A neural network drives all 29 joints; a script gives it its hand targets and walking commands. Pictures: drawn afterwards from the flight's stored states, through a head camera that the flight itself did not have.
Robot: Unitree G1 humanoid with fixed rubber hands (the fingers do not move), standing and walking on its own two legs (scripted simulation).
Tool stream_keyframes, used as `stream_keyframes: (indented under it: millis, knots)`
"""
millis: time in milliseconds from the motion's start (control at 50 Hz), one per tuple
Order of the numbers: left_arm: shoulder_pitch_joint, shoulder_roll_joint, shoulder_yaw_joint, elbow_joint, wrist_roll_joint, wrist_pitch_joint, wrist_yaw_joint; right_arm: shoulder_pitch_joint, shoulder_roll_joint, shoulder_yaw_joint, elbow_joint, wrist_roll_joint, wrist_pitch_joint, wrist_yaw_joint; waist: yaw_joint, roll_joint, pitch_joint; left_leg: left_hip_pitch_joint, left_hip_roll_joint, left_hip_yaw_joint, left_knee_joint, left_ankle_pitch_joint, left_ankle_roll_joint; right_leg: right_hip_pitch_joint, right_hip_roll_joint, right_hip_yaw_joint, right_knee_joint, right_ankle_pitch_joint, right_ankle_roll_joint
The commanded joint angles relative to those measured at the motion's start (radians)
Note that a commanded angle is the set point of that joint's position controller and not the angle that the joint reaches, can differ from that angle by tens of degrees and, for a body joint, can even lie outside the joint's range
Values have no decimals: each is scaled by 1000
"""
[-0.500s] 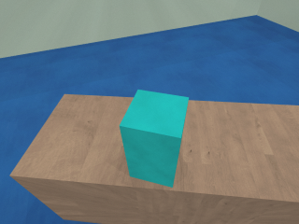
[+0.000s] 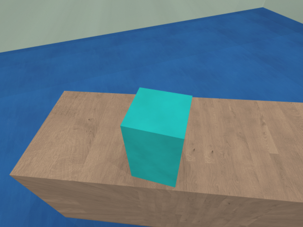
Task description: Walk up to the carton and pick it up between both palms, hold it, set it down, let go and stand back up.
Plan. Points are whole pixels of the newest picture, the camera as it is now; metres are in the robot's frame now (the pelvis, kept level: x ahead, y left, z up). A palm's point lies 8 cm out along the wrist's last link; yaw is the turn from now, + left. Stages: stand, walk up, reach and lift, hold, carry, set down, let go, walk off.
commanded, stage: stand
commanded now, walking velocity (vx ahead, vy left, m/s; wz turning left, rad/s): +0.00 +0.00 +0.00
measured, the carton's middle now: (158, 140) +0.42 +0.01 -0.04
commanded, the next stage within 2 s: none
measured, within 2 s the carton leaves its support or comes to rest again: neither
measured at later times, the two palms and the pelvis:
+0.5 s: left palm out of the picture -0.01 +0.22 -0.14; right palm out of the picture +0.00 -0.23 -0.14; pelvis +0.00 +0.00 +0.00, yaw +0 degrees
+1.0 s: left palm out of the picture -0.01 +0.22 -0.14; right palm out of the picture +0.00 -0.22 -0.14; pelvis +0.01 +0.00 +0.00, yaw +0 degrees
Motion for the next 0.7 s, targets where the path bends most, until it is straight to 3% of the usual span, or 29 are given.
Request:
stream_keyframes:
  millis: [0,680]
  knots:
    - [77,117,24,-24,-1,-11,7,71,-116,-22,-23,0,-12,-7,0,-8,24,-35,91,-65,-82,111,13,-5,-89,82,-83,81,-10]
    - [87,110,22,-8,-2,-14,9,66,-104,-20,4,2,-15,-8,-1,-3,29,-29,94,-60,-84,136,11,-5,-94,78,-86,94,-9]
